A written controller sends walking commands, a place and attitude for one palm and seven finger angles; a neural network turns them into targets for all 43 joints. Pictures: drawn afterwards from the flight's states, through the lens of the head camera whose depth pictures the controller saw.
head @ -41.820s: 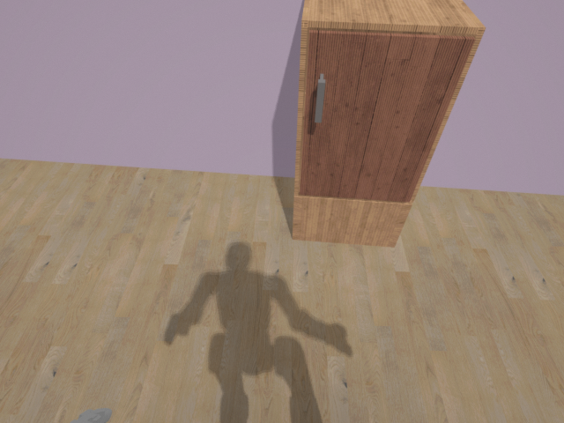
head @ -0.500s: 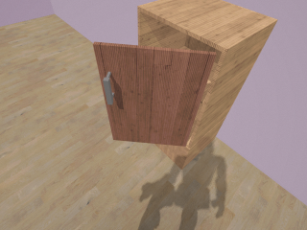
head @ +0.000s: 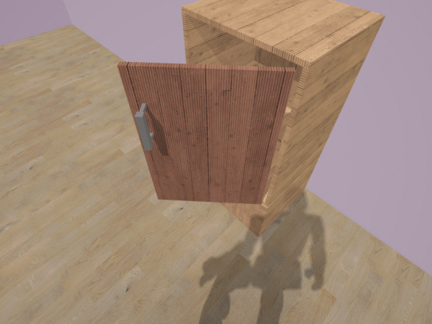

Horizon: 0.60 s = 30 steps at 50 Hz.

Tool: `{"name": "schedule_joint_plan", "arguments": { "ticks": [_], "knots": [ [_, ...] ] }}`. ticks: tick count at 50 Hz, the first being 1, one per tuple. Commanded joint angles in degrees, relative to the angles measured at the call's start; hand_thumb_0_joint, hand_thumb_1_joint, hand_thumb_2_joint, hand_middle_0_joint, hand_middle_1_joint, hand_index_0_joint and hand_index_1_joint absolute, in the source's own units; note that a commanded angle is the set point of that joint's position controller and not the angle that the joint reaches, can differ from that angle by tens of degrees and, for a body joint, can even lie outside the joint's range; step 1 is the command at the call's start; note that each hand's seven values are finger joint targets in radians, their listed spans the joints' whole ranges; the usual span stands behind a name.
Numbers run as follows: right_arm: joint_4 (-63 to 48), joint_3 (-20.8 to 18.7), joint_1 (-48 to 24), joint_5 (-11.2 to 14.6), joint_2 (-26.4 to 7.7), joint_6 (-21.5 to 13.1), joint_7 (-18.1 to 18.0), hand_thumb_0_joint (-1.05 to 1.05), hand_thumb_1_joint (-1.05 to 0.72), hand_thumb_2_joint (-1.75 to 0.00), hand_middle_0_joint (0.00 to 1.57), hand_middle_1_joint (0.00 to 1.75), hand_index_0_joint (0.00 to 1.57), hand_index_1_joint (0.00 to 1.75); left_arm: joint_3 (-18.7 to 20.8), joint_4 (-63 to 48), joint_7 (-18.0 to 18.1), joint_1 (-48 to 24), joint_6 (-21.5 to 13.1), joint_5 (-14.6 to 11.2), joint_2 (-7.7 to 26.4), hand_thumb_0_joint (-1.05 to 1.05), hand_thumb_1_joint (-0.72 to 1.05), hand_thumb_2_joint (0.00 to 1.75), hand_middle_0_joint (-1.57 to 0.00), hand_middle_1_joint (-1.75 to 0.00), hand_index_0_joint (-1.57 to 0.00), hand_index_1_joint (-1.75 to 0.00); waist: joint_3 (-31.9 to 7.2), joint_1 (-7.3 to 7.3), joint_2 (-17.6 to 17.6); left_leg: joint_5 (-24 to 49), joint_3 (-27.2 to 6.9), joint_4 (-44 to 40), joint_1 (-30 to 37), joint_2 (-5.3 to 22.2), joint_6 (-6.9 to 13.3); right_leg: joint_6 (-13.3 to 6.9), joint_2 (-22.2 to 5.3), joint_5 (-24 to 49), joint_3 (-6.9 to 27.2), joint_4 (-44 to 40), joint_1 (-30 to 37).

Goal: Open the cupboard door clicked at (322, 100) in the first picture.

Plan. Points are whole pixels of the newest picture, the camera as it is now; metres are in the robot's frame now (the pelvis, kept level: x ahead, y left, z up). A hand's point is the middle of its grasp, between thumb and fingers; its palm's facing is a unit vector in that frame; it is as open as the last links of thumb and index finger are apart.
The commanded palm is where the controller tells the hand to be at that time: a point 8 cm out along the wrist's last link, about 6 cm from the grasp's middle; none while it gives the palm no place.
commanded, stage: come to a stop and stand still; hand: left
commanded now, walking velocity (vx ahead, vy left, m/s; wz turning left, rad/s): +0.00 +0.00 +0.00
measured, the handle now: (146, 127) +0.60 +0.22 -0.02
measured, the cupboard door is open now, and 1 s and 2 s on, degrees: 43 43 43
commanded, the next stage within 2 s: look again from close up in 0.36 s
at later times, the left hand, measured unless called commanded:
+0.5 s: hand out of the picture +0.00 +0.17 -0.16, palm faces +0.05 -0.98 -0.20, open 7.4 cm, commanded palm none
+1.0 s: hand out of the picture -0.02 +0.15 -0.16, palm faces +0.06 -0.98 -0.16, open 7.4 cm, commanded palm none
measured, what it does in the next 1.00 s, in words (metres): stands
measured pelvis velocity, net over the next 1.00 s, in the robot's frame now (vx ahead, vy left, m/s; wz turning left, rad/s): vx -0.01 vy -0.01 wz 0.01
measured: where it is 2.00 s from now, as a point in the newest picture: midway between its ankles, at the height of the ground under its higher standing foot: outside the picture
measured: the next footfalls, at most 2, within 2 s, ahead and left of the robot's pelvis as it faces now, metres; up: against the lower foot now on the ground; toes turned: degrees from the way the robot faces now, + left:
none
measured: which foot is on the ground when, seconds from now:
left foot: down 0.00-1.00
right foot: down 0.00-1.00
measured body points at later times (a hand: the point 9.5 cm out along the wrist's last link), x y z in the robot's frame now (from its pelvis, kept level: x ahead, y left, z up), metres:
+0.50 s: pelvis -0.02 -0.01 +0.01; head -0.02 -0.01 +0.46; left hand +0.00 +0.22 -0.14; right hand -0.02 -0.23 -0.15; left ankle -0.01 +0.11 -0.73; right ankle +0.02 -0.11 -0.73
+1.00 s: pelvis -0.01 -0.01 +0.01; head -0.01 -0.01 +0.46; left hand -0.02 +0.20 -0.15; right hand -0.02 -0.21 -0.15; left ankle -0.01 +0.11 -0.73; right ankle +0.02 -0.11 -0.73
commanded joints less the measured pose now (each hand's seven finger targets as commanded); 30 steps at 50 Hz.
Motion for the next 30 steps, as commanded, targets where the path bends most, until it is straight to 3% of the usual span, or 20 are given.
{"name": "schedule_joint_plan", "arguments": {
  "ticks": [1, 3, 6, 10, 11, 15, 19, 25, 30],
  "knots": [
    [-4.17, -0.67, 2.46, -0.60, -6.10, -0.93, 0.08, 0.00, -0.90, -0.90, 0.20, 0.30, 0.20, 0.30, 1.27, -5.53, -0.01, 0.00, -0.84, 0.39, 6.57, 0.00, 0.90, 0.90, -0.20, -0.30, -0.20, -0.30, -0.93, 0.63, 2.42, 11.60, -8.87, -9.31, -1.54, 7.48, 2.03, -1.45, -2.27, 6.43, 3.67, -5.80, 0.85],
    [-4.72, -0.60, 1.55, -0.66, -6.43, -0.79, 0.20, 0.00, -0.90, -0.90, 0.20, 0.30, 0.20, 0.30, 1.06, -5.18, -0.25, 1.51, -0.85, 0.43, 5.90, 0.00, 0.90, 0.90, -0.20, -0.30, -0.20, -0.30, 1.47, 1.02, -0.82, 2.58, -8.60, -10.31, -4.74, 6.21, 1.93, -1.51, -2.37, 2.54, 5.11, -8.61, 0.89],
    [-3.80, -0.17, 2.73, -0.76, -5.47, -0.72, 0.46, 0.00, -0.90, -0.90, 0.20, 0.30, 0.20, 0.30, 0.99, -4.96, -0.39, 2.03, -1.34, 0.30, 6.58, 0.00, 0.90, 0.90, -0.20, -0.30, -0.20, -0.30, 1.15, 0.30, -1.19, -1.69, -7.14, -9.72, -2.87, 3.84, 1.26, -2.17, -3.80, -2.73, 7.97, -12.73, -0.95],
    [-2.07, 0.32, 4.42, -0.71, -4.38, -1.18, 0.60, 0.00, -0.90, -0.90, 0.20, 0.30, 0.20, 0.30, 0.89, -4.33, -0.45, 2.42, -1.89, 0.21, 6.39, 0.00, 0.90, 0.90, -0.20, -0.30, -0.20, -0.30, 0.09, -0.09, -1.31, -0.05, -7.10, -10.70, -0.73, 3.49, 1.13, -1.97, -4.08, -3.97, 7.72, -14.99, -1.01],
    [-1.61, 0.47, 4.59, -0.72, -4.50, -1.28, 0.59, 0.00, -0.90, -0.90, 0.20, 0.30, 0.20, 0.30, 0.85, -4.07, -0.46, 2.51, -1.98, 0.16, 6.35, 0.00, 0.90, 0.90, -0.20, -0.30, -0.20, -0.30, 0.07, 0.04, -2.18, 0.14, -7.02, -11.04, -0.97, 3.70, 1.05, -1.85, -4.04, -3.59, 7.59, -15.11, -0.31],
    [0.23, 0.99, 4.81, -0.62, -4.36, -1.83, 0.53, 0.00, -0.90, -0.90, 0.20, 0.30, 0.20, 0.30, 0.47, -2.44, -0.49, 3.70, -2.25, 0.04, 5.57, 0.00, 0.90, 0.90, -0.20, -0.30, -0.20, -0.30, 0.88, 0.60, 0.08, 0.72, -8.03, -13.73, -1.90, 4.35, 0.98, -1.56, -3.70, -0.67, 6.53, -15.20, 1.77],
    [2.24, 1.35, 5.64, -0.53, -3.80, -1.91, 0.45, 0.00, -0.90, -0.90, 0.20, 0.30, 0.20, 0.30, 0.19, -0.65, -0.46, 4.70, -2.53, -0.06, 5.31, 0.00, 0.90, 0.90, -0.20, -0.30, -0.20, -0.30, 1.05, 0.92, -1.06, 1.21, -7.26, -14.07, -1.80, 4.25, 0.65, -1.59, -4.18, -0.48, 6.40, -16.43, 3.19],
    [5.15, 1.79, 7.14, -0.44, -3.31, -2.30, 0.26, 0.00, -0.90, -0.90, 0.20, 0.30, 0.20, 0.30, 0.02, 1.41, -0.39, 5.61, -2.61, -0.23, 4.33, 0.00, 0.90, 0.90, -0.20, -0.30, -0.20, -0.30, 1.14, 1.37, 1.61, 1.33, -7.98, -15.85, -3.07, 4.86, 0.51, -1.50, -3.85, 2.48, 5.25, -15.66, 5.63],
    [6.87, 1.90, 8.26, -0.33, -2.65, -2.36, 0.08, 0.00, -0.90, -0.90, 0.20, 0.30, 0.20, 0.30, -0.19, 3.07, -0.31, 6.23, -2.67, -0.24, 3.36, 0.00, 0.90, 0.90, -0.20, -0.30, -0.20, -0.30, 2.16, 1.45, 0.05, 1.62, -7.83, -16.32, -3.04, 4.94, 0.47, -1.42, -3.80, 3.45, 4.92, -15.68, 5.81]
  ]
}}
